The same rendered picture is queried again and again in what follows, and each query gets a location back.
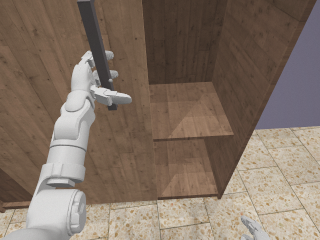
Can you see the handle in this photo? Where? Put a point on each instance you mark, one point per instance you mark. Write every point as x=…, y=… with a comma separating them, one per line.
x=93, y=33

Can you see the robot left upper arm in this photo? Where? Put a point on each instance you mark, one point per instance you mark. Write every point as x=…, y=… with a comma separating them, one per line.
x=55, y=214

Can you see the robot right hand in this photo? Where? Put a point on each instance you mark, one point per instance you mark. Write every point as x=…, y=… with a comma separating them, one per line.
x=254, y=228

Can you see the left robot forearm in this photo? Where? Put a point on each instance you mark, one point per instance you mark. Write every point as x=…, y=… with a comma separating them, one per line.
x=65, y=162

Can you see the wardrobe door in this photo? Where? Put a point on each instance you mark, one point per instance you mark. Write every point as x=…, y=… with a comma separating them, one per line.
x=11, y=191
x=41, y=41

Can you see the robot left hand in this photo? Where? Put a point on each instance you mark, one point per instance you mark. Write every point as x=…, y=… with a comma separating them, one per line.
x=85, y=80

